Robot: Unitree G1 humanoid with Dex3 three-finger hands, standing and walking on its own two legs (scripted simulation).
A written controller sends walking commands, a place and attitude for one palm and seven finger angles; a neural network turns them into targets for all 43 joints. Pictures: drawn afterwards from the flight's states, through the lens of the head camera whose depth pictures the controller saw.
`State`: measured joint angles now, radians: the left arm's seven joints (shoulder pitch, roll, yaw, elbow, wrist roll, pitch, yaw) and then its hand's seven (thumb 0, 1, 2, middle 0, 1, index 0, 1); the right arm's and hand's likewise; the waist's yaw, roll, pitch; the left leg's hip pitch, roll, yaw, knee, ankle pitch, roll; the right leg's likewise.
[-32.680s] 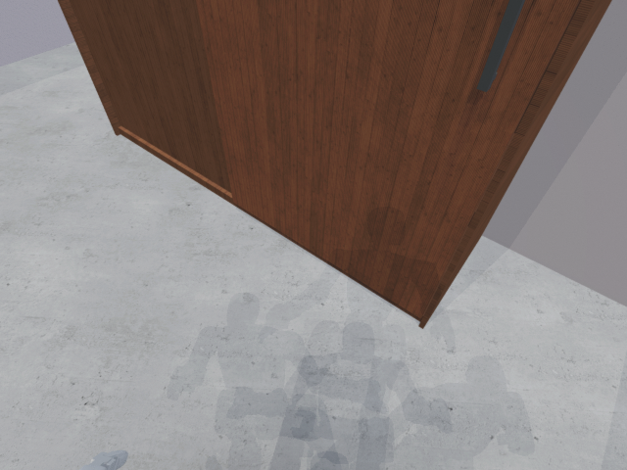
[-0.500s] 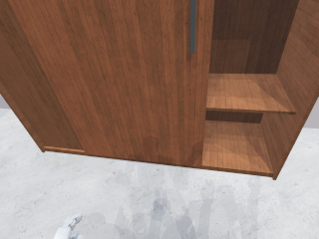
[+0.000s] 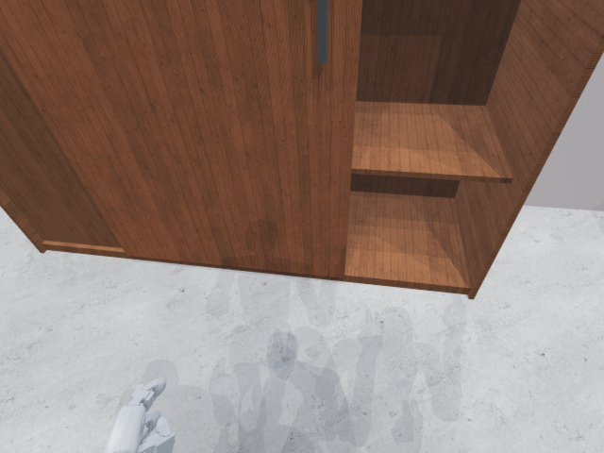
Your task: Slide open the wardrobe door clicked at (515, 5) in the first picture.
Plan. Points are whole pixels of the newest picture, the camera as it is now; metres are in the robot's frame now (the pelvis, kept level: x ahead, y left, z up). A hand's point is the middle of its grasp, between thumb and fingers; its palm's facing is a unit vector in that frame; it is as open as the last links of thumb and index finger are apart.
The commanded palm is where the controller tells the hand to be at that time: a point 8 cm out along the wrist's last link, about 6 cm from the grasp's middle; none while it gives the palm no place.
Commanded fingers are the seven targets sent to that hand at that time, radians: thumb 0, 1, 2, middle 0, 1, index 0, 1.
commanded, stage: stop stepping back and stand still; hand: right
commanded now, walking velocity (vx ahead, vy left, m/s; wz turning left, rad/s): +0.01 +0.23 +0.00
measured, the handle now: out of the picture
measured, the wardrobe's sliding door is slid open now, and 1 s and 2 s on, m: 0.48 0.48 0.48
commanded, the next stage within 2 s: let the arm hang, fingers relaxed in 0.16 s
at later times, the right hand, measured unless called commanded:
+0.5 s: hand out of the picture +0.15 -0.18 -0.13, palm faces -0.01 +0.98 -0.20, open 7.4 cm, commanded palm none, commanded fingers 0.00 -0.90 -0.90 0.20 0.30 0.20 0.30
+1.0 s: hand out of the picture +0.06 -0.21 -0.14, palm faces +0.00 +0.97 -0.23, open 7.3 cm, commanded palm none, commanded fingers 0.00 -0.90 -0.90 0.20 0.30 0.20 0.30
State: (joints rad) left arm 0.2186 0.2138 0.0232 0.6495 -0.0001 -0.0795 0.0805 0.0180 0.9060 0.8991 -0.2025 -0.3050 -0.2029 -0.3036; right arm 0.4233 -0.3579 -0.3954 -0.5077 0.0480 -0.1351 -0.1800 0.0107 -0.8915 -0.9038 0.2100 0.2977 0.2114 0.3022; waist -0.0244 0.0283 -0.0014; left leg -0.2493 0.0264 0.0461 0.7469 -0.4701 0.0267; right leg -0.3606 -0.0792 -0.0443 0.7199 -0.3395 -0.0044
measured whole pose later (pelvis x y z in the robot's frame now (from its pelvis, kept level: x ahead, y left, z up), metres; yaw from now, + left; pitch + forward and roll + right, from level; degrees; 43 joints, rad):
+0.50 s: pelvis +0.04 -0.01 +0.01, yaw -2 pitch +1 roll +0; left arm 0.20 0.25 0.00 0.84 0.04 0.02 -0.01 0.01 0.91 0.90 -0.20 -0.30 -0.20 -0.30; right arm 0.23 -0.17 0.00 0.73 -0.02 0.08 0.00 0.01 -0.91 -0.90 0.20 0.29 0.20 0.30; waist 0.04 -0.01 0.03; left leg -0.31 0.09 0.09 0.66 -0.35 -0.03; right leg -0.30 -0.01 -0.08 0.64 -0.35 -0.02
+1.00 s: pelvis +0.05 -0.02 +0.03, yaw +0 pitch -1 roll +0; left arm 0.26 0.17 0.00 1.11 0.02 0.01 0.02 0.01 0.92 0.90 -0.20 -0.30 -0.20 -0.30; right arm 0.24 -0.19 0.01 1.12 -0.01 0.01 -0.02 0.00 -0.92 -0.90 0.20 0.30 0.20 0.30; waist 0.00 -0.02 0.04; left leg -0.17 0.07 0.07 0.42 -0.23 -0.04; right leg -0.14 -0.01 -0.11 0.42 -0.26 -0.03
